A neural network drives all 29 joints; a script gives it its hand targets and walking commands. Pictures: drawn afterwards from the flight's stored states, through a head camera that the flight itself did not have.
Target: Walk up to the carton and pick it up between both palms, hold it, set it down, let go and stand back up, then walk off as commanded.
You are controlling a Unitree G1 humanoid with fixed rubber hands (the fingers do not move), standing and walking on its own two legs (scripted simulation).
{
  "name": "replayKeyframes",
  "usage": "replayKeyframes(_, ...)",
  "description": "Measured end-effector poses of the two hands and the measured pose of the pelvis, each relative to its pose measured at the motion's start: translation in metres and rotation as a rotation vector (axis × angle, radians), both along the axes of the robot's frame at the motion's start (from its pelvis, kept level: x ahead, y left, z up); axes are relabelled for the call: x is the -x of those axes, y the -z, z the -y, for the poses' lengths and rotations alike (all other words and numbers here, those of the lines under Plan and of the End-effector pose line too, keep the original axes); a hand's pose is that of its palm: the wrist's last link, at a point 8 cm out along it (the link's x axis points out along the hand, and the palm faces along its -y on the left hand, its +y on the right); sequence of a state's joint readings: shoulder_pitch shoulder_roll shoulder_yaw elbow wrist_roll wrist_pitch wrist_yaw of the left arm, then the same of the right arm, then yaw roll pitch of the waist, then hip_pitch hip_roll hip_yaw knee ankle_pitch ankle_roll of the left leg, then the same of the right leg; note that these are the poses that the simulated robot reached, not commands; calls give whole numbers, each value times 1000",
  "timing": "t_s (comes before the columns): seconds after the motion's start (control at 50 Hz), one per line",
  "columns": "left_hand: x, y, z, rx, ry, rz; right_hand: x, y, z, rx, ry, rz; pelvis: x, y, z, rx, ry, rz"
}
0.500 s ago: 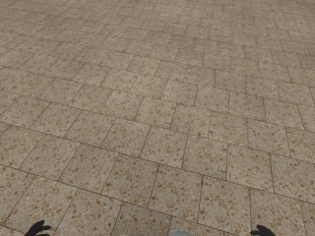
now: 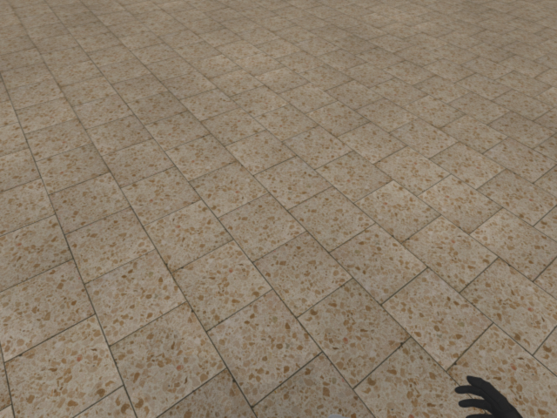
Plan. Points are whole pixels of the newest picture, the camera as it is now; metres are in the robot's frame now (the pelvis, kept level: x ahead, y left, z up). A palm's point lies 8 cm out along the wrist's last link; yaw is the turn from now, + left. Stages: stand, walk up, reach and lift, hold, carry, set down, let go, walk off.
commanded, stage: walk up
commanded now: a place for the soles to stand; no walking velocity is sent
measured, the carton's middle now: out of the picture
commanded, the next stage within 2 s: none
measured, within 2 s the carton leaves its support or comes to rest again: neither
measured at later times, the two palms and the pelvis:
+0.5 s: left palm out of the picture -0.13 +0.39 -0.07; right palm (350, 327) +0.29 -0.13 -0.07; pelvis +0.01 +0.07 +0.01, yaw +30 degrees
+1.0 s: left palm out of the picture -0.19 +0.44 -0.07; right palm (212, 285) +0.39 +0.11 -0.10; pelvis +0.06 +0.20 +0.00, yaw +54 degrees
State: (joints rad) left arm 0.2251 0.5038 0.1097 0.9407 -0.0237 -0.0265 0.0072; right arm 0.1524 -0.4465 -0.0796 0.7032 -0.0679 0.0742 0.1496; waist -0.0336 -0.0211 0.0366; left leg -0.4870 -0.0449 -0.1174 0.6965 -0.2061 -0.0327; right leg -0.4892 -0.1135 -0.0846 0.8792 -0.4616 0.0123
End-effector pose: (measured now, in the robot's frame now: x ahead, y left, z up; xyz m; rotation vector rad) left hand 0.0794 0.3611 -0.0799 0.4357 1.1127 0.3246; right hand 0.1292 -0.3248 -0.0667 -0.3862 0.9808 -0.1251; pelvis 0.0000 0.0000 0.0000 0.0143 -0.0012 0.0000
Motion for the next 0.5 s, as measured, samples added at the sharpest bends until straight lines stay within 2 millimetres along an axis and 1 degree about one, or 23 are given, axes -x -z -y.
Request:
replayKeyframes(0.06, 31, -1, 7, 17, -45, 2, -18, 3, -14, -21, -59, -5, 2, -3, 0, 5, -78, 10)
replayKeyframes(0.1, 56, -3, 11, 27, -89, 1, -33, 3, -28, -30, -113, -18, 1, -7, -2, 9, -129, 9)
replayKeyframes(0.16, 94, -8, 9, 29, -186, 0, -56, 2, -53, -45, -215, -41, 0, -13, -10, 20, -201, 9)
replayKeyframes(0.24, 140, -8, -5, 17, -296, -16, -89, 0, -90, -65, -325, -41, -1, -13, -25, 38, -293, 12)
replayKeyframes(0.32, 180, 1, -29, 10, -395, -47, -120, 0, -130, -52, -407, -7, -3, -4, -47, 33, -383, 9)
replayKeyframes(0.36, 192, 3, -35, 15, -452, -57, -130, -1, -148, -52, -435, 6, -3, -4, -54, 22, -418, 1)
replayKeyframes(0.4, 198, 1, -38, 15, -485, -55, -136, -3, -164, -53, -462, 8, -4, -6, -59, 11, -448, -2)
replayKeyframes(0.5, 207, -7, -33, 5, -521, -37, -157, 1, -196, -77, -524, 9, -12, -9, -67, -7, -527, 4)
